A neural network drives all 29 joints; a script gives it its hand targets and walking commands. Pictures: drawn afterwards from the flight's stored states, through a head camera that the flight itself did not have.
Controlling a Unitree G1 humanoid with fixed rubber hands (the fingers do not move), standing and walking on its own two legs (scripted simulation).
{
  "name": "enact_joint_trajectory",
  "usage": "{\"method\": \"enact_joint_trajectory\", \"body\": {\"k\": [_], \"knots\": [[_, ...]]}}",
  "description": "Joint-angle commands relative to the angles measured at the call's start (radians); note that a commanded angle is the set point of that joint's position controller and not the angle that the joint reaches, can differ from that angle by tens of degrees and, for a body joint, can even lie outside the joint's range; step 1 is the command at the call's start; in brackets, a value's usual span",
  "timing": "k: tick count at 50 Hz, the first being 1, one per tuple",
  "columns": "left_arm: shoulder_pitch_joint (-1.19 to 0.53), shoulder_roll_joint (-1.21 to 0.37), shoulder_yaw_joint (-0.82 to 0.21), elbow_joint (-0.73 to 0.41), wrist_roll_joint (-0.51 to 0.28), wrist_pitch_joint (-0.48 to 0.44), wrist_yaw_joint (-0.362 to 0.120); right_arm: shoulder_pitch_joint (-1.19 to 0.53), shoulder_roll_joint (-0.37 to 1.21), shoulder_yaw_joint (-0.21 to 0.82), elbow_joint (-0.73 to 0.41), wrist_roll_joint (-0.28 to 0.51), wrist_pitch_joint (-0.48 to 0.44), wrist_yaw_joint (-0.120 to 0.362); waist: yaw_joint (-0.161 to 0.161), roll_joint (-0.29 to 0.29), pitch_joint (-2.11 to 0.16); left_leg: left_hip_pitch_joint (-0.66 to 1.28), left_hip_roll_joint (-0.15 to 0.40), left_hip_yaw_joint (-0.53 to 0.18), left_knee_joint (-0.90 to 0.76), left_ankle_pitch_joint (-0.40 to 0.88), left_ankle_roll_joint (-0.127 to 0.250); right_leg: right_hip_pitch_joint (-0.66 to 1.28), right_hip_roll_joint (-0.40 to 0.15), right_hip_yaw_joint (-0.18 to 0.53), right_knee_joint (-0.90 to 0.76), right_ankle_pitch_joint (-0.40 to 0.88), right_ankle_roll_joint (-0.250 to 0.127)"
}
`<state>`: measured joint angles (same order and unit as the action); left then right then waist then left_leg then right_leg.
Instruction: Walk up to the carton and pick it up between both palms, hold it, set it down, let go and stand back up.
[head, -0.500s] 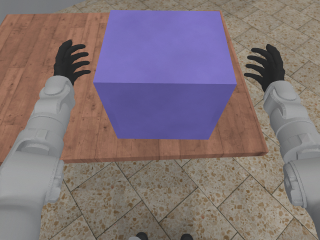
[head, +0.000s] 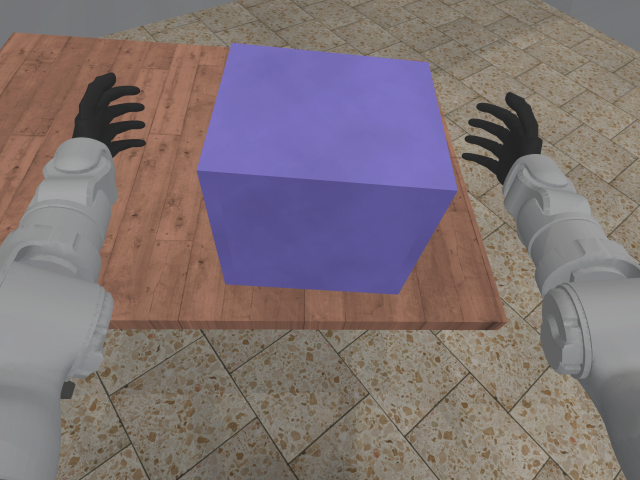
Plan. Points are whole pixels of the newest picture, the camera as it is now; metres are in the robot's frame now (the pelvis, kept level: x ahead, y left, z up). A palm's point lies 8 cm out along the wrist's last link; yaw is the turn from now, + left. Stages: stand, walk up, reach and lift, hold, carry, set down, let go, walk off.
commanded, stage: set down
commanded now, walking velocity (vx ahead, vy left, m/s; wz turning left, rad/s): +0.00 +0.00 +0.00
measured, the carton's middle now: (321, 178) +0.53 -0.01 +0.02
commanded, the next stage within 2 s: none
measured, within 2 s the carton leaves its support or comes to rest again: neither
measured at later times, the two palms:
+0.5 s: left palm (95, 75) +0.50 +0.24 +0.20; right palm (560, 109) +0.47 -0.25 +0.21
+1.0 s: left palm (94, 184) +0.43 +0.25 +0.13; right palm (525, 224) +0.39 -0.23 +0.11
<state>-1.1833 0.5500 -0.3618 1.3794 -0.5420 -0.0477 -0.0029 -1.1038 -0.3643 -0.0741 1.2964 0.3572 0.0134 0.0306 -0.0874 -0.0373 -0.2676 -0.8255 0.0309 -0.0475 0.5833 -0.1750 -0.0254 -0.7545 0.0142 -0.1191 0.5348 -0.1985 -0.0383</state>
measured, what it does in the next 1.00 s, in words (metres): stands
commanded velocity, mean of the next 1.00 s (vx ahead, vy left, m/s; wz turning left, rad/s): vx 0.00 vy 0.00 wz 0.00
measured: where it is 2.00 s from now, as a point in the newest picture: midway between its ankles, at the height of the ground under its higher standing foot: outside the picture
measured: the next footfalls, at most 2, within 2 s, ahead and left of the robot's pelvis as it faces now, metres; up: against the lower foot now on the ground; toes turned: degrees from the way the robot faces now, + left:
none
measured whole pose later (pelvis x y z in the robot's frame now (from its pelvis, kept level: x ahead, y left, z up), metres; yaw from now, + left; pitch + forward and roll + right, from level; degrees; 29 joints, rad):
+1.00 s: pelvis +0.01 +0.01 +0.02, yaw -3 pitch +11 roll -1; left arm -0.67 0.48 0.01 0.73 -0.36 0.18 -0.05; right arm -0.59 -0.33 -0.02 0.66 0.36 0.12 -0.09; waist -0.01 0.01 -0.09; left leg -0.45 0.03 0.01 0.41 -0.15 0.00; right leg -0.40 0.02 -0.05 0.36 -0.14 -0.02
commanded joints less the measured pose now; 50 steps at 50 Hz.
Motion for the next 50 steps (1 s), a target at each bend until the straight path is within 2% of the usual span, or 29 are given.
{"method": "enact_joint_trajectory", "body": {"k": [1, 4, 5, 8, 12, 14, 16, 17, 21, 23, 27, 29, 30, 31, 32, 33, 34, 35, 37, 38, 39, 40, 41, 42, 46, 47, 48, 49, 50], "knots": [[-0.744, 0.182, 0.103, -0.4, 0.014, -0.038, 0.025, -0.621, -0.323, -0.021, -0.386, 0.012, -0.083, -0.039, 0.015, 0.295, -1.094, 0.795, -0.017, 0.028, 0.119, 0.564, -0.074, 0.163, 0.02, -0.002, -0.007, 0.483, 0.045], [-0.687, 0.224, 0.176, -0.442, 0.041, 0.04, 0.013, -0.603, -0.334, -0.004, -0.453, 0.032, -0.033, -0.068, 0.029, 0.223, -1.125, 0.718, -0.033, 0.045, 0.107, 0.568, -0.054, 0.314, 0.018, 0.023, 0.006, 0.583, 0.07], [-0.679, 0.236, 0.19, -0.458, 0.046, 0.069, 0.011, -0.607, -0.336, -0.007, -0.468, 0.038, -0.013, -0.078, 0.021, 0.196, -1.124, 0.684, -0.038, 0.049, 0.091, 0.552, -0.045, 0.363, 0.018, 0.032, 0.007, 0.605, 0.079], [-0.64, 0.258, 0.239, -0.478, 0.067, 0.139, 0.01, -0.599, -0.335, -0.013, -0.523, 0.036, 0.04, -0.097, 0.028, 0.145, -1.092, 0.634, -0.044, 0.06, 0.045, 0.473, -0.024, 0.44, 0.018, 0.046, -0.005, 0.558, 0.089], [-0.559, 0.282, 0.309, -0.417, 0.094, 0.195, -0.006, -0.569, -0.284, 0.043, -0.562, 0.038, 0.117, -0.114, 0.06, 0.005, -0.953, 0.455, -0.058, 0.079, -0.047, 0.362, 0.028, 0.67, -0.003, 0.092, 0.0, 0.609, 0.113], [-0.526, 0.297, 0.335, -0.337, 0.11, 0.208, -0.017, -0.57, -0.257, 0.076, -0.547, 0.043, 0.152, -0.121, 0.07, -0.078, -0.856, 0.319, -0.067, 0.087, -0.115, 0.249, 0.063, 0.81, -0.024, 0.12, 0.012, 0.628, 0.132], [-0.518, 0.294, 0.329, -0.266, 0.108, 0.202, -0.025, -0.581, -0.225, 0.104, -0.526, 0.051, 0.178, -0.124, 0.083, -0.119, -0.745, 0.251, -0.067, 0.088, -0.174, 0.173, 0.083, 0.869, -0.031, 0.13, 0.009, 0.577, 0.138], [-0.494, 0.278, 0.319, -0.231, 0.107, 0.199, -0.029, -0.562, -0.215, 0.116, -0.498, 0.059, 0.185, -0.123, 0.081, -0.121, -0.685, 0.26, -0.065, 0.084, -0.191, 0.169, 0.085, 0.865, -0.028, 0.128, -0.002, 0.558, 0.133], [-0.523, 0.213, 0.249, -0.225, 0.092, 0.171, -0.042, -0.536, -0.223, 0.111, -0.42, 0.075, 0.176, -0.108, 0.07, -0.004, -0.572, 0.467, -0.045, 0.071, -0.178, 0.265, 0.04, 0.664, -0.001, 0.096, -0.077, 0.423, 0.083], [-0.498, 0.172, 0.214, -0.219, 0.09, 0.155, -0.047, -0.477, -0.222, 0.105, -0.336, 0.073, 0.165, -0.097, 0.049, 0.043, -0.497, 0.587, -0.03, 0.055, -0.165, 0.31, 0.022, 0.55, 0.011, 0.076, -0.114, 0.365, 0.059], [-0.377, 0.15, 0.241, -0.363, 0.14, 0.13, -0.059, -0.341, -0.241, 0.108, -0.338, 0.095, 0.095, -0.086, 0.052, 0.128, -0.521, 0.826, -0.018, 0.041, -0.1, 0.534, -0.018, 0.45, 0.03, 0.045, -0.15, 0.426, 0.043], [-0.307, 0.155, 0.281, -0.465, 0.182, 0.131, -0.059, -0.264, -0.244, 0.104, -0.357, 0.104, 0.066, -0.084, 0.068, 0.183, -0.523, 0.9, -0.021, 0.043, -0.08, 0.615, -0.037, 0.435, 0.037, 0.038, -0.168, 0.429, 0.037], [-0.283, 0.156, 0.301, -0.516, 0.201, 0.137, -0.058, -0.24, -0.245, 0.101, -0.371, 0.112, 0.058, -0.08, 0.073, 0.206, -0.516, 0.922, -0.022, 0.043, -0.074, 0.646, -0.044, 0.429, 0.04, 0.036, -0.178, 0.417, 0.031], [-0.292, 0.174, 0.312, -0.533, 0.206, 0.15, -0.057, -0.254, -0.255, 0.08, -0.384, 0.107, 0.058, -0.083, 0.059, 0.212, -0.496, 0.917, -0.026, 0.045, -0.074, 0.621, -0.043, 0.421, 0.039, 0.037, -0.189, 0.39, 0.031], [-0.246, 0.181, 0.332, -0.567, 0.214, 0.162, -0.057, -0.222, -0.25, 0.085, -0.429, 0.11, 0.056, -0.087, 0.066, 0.193, -0.491, 0.91, -0.031, 0.052, -0.078, 0.615, -0.037, 0.453, 0.038, 0.042, -0.193, 0.412, 0.037], [-0.272, 0.186, 0.33, -0.597, 0.209, 0.177, -0.055, -0.25, -0.264, 0.054, -0.459, 0.102, 0.061, -0.092, 0.043, 0.199, -0.482, 0.893, -0.032, 0.05, -0.087, 0.581, -0.038, 0.452, 0.038, 0.044, -0.195, 0.402, 0.039], [-0.197, 0.175, 0.351, -0.633, 0.217, 0.186, -0.052, -0.191, -0.255, 0.061, -0.487, 0.098, 0.059, -0.092, 0.061, 0.18, -0.469, 0.891, -0.033, 0.053, -0.092, 0.574, -0.035, 0.483, 0.039, 0.046, -0.195, 0.407, 0.041], [-0.217, 0.182, 0.355, -0.679, 0.207, 0.191, -0.051, -0.203, -0.256, 0.04, -0.535, 0.092, 0.057, -0.096, 0.046, 0.171, -0.484, 0.874, -0.036, 0.056, -0.096, 0.546, -0.032, 0.488, 0.035, 0.05, -0.197, 0.404, 0.047], [-0.175, 0.182, 0.374, -0.785, 0.204, 0.191, -0.042, -0.152, -0.253, 0.015, -0.648, 0.072, 0.041, -0.099, 0.051, 0.177, -0.559, 0.89, -0.04, 0.063, -0.082, 0.57, -0.039, 0.505, 0.038, 0.049, -0.184, 0.439, 0.053], [-0.14, 0.176, 0.381, -0.849, 0.206, 0.188, -0.039, -0.107, -0.251, -0.008, -0.703, 0.057, 0.029, -0.103, 0.038, 0.182, -0.603, 0.909, -0.041, 0.062, -0.072, 0.592, -0.045, 0.512, 0.04, 0.046, -0.18, 0.462, 0.055], [-0.148, 0.186, 0.398, -0.914, 0.205, 0.191, -0.032, -0.113, -0.256, -0.024, -0.761, 0.045, 0.025, -0.104, 0.046, 0.189, -0.636, 0.912, -0.042, 0.066, -0.064, 0.606, -0.048, 0.508, 0.043, 0.045, -0.174, 0.471, 0.057], [-0.114, 0.189, 0.417, -0.937, 0.21, 0.196, -0.027, -0.087, -0.256, -0.029, -0.797, 0.032, 0.025, -0.105, 0.052, 0.178, -0.645, 0.915, -0.043, 0.068, -0.057, 0.615, -0.047, 0.515, 0.044, 0.045, -0.167, 0.484, 0.058], [-0.111, 0.193, 0.417, -0.958, 0.201, 0.2, -0.026, -0.082, -0.253, -0.045, -0.827, 0.022, 0.026, -0.108, 0.039, 0.166, -0.658, 0.905, -0.043, 0.069, -0.057, 0.6, -0.043, 0.511, 0.044, 0.047, -0.167, 0.49, 0.062], [-0.099, 0.199, 0.429, -0.945, 0.197, 0.207, -0.025, -0.078, -0.251, -0.049, -0.834, 0.013, 0.035, -0.11, 0.041, 0.151, -0.636, 0.881, -0.044, 0.068, -0.063, 0.557, -0.035, 0.514, 0.039, 0.051, -0.164, 0.467, 0.063], [0.09, 0.175, 0.454, -0.863, 0.187, 0.184, -0.045, 0.075, -0.18, -0.006, -0.876, -0.003, 0.044, -0.12, 0.06, 0.02, -0.53, 0.709, -0.05, 0.079, -0.129, 0.371, 0.014, 0.652, 0.012, 0.088, -0.149, 0.432, 0.082], [0.035, 0.19, 0.455, -0.837, 0.181, 0.175, -0.05, 0.023, -0.179, -0.011, -0.878, -0.006, 0.051, -0.125, 0.06, 0.008, -0.51, 0.657, -0.053, 0.082, -0.149, 0.311, 0.022, 0.664, 0.006, 0.097, -0.149, 0.392, 0.086], [0.125, 0.168, 0.457, -0.813, 0.188, 0.161, -0.054, 0.113, -0.145, 0.018, -0.856, -0.003, 0.051, -0.123, 0.079, 0.005, -0.467, 0.65, -0.051, 0.08, -0.159, 0.301, 0.025, 0.691, 0.002, 0.102, -0.146, 0.373, 0.082], [0.121, 0.164, 0.449, -0.796, 0.185, 0.15, -0.06, 0.111, -0.143, 0.014, -0.86, -0.005, 0.049, -0.126, 0.071, -0.008, -0.434, 0.64, -0.05, 0.079, -0.171, 0.273, 0.029, 0.687, 0.001, 0.106, -0.154, 0.339, 0.082], [0.143, 0.154, 0.45, -0.786, 0.191, 0.137, -0.062, 0.14, -0.134, 0.02, -0.854, -0.004, 0.044, -0.124, 0.083, 0.011, -0.407, 0.641, -0.049, 0.078, -0.178, 0.263, 0.028, 0.678, 0.001, 0.107, -0.156, 0.303, 0.075]]}}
